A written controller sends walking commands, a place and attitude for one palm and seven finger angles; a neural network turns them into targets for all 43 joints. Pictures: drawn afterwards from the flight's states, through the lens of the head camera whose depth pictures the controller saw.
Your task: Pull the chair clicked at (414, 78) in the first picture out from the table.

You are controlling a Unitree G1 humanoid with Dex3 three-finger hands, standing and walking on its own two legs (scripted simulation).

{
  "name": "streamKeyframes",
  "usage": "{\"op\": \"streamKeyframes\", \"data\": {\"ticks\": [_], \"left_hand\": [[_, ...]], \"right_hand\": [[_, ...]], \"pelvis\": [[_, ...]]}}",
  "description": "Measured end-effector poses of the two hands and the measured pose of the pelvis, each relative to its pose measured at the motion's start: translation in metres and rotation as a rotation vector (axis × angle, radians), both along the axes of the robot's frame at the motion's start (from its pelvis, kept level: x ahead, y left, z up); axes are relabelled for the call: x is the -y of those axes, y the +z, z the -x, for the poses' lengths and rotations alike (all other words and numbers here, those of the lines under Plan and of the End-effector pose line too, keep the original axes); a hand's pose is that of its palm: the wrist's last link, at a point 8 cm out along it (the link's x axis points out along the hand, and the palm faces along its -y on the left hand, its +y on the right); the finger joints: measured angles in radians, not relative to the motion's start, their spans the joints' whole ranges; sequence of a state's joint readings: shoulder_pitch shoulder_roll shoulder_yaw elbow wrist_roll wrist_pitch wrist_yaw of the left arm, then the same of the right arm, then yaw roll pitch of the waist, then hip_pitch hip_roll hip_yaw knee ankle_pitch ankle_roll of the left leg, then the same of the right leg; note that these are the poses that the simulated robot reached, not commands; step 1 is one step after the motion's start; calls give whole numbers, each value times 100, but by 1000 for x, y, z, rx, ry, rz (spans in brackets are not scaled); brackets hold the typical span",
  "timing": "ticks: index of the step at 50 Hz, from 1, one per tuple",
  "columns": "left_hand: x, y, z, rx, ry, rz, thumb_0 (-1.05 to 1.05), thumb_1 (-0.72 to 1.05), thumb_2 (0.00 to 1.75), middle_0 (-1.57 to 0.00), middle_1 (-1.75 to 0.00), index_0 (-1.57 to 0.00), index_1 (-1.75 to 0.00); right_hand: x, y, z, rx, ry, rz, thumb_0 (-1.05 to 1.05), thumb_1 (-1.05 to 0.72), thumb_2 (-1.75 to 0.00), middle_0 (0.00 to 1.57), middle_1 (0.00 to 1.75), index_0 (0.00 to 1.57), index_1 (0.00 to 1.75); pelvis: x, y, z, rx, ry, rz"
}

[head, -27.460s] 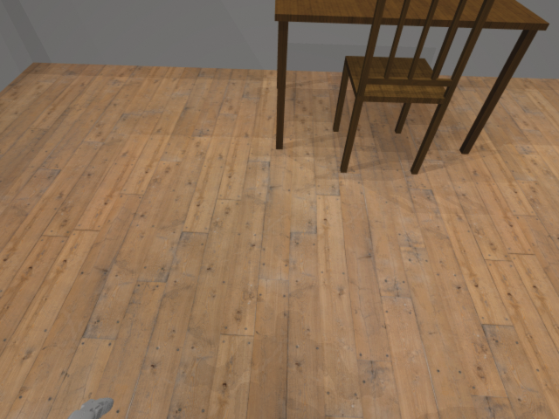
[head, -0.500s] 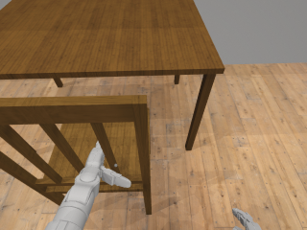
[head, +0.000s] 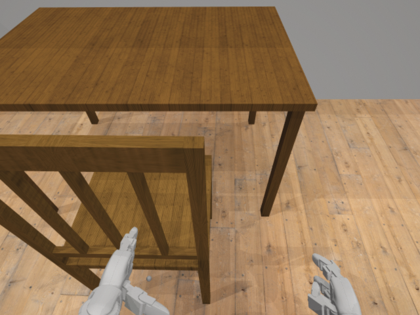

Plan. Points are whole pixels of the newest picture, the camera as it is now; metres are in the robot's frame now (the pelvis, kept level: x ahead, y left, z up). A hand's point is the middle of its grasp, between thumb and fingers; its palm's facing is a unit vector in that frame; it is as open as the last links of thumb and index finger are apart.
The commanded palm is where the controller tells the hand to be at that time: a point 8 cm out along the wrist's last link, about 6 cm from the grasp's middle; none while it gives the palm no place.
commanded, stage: draw the fingers out of the gap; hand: left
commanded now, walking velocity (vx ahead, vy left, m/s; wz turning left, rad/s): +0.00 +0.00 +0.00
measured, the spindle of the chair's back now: (102, 219) +0.31 +0.24 +0.00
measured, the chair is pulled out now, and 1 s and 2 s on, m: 0.21 0.21 0.21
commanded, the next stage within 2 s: draw the hand back to the body in 0.22 s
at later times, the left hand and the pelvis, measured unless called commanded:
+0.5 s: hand (137, 302) +0.16 +0.13 +0.01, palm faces +0.01 -1.00 -0.02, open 17.5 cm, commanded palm +0.13 +0.19 +0.02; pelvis -0.01 -0.01 -0.02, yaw +1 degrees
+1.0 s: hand (69, 291) +0.15 +0.20 +0.09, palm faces +0.22 -0.93 -0.30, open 16.5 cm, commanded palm +0.12 +0.25 +0.12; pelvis -0.02 +0.00 +0.01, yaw +0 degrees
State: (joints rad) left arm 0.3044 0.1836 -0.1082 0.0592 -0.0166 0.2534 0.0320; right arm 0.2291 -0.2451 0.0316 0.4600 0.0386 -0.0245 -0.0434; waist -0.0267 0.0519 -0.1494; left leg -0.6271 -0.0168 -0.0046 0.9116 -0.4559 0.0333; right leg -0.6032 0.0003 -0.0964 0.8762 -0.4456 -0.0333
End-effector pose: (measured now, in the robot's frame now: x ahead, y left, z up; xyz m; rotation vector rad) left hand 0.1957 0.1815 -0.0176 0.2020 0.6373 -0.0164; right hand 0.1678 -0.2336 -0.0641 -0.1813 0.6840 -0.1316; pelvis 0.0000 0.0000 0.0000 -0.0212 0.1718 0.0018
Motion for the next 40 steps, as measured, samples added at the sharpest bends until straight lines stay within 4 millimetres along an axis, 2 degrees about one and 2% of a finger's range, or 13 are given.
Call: {"op": "streamKeyframes", "data": {"ticks": [6,15,19,24,29,31,33,35,38,40], "left_hand": [[5,-2,21,-36,-3,13,-1,-54,21,-1,0,0,0],[0,2,50,-36,21,-5,-1,-54,21,-1,0,0,0],[2,4,63,-24,30,40,-1,-54,21,-1,0,0,0],[0,26,59,233,59,164,-1,-54,21,-1,0,-1,0],[-14,65,51,554,37,150,-1,-54,21,-1,0,0,0],[-18,75,50,653,13,139,-1,-55,21,-1,0,0,0],[-20,76,51,680,-9,135,-1,-55,21,-1,0,0,0],[-21,73,55,635,-21,142,-1,-55,20,-1,0,0,0],[-24,74,64,550,-26,144,-1,-55,20,-1,0,0,0],[-29,83,68,540,-13,131,-1,-55,21,-1,0,0,0]], "right_hand": [[-1,3,-1,33,9,2,1,-90,-90,20,30,21,30],[4,-1,10,38,0,17,2,-90,-90,20,30,21,30],[5,-3,14,52,-10,21,2,-90,-90,20,30,21,30],[5,-9,17,87,10,37,2,-90,-90,20,30,21,30],[2,-20,18,116,25,9,2,-90,-90,20,30,21,30],[-1,-26,18,123,32,-8,2,-90,-90,20,30,21,30],[-3,-30,19,121,32,-26,2,-90,-90,20,30,21,30],[-5,-31,20,117,26,-42,2,-90,-90,20,30,21,30],[-8,-26,21,124,15,-53,2,-90,-90,20,30,21,30],[-9,-19,21,137,9,-53,2,-90,-90,20,30,21,30]], "pelvis": [[2,-3,-1,-2,0,-1],[4,-7,1,-6,5,3],[3,-10,3,-9,7,5],[5,-19,10,-16,11,11],[6,-28,19,-22,10,15],[6,-32,24,-29,6,14],[6,-35,28,-28,0,12],[6,-35,30,-17,-3,11],[5,-29,30,6,0,10],[5,-23,29,22,2,11]]}}
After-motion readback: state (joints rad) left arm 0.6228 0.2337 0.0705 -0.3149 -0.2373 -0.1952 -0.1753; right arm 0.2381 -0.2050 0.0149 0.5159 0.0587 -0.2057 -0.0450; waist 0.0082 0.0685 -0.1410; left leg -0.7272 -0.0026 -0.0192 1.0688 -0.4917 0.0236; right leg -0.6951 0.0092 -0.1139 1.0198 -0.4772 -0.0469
